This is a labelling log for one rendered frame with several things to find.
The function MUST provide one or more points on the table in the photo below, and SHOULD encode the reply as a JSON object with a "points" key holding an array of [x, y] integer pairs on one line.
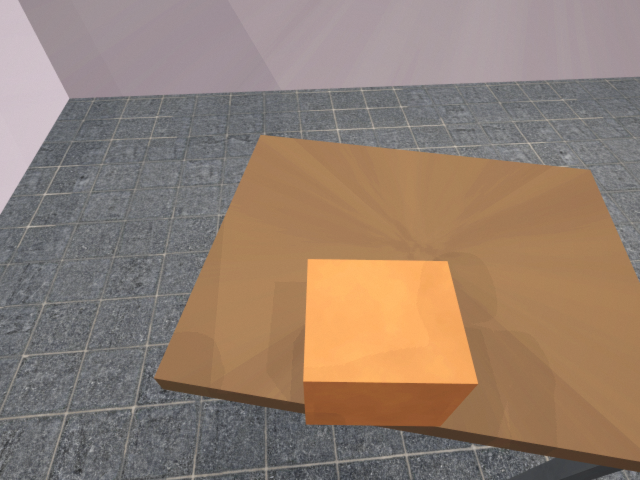
{"points": [[549, 299]]}

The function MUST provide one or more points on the carton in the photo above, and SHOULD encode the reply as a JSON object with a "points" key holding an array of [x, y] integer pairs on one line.
{"points": [[385, 344]]}

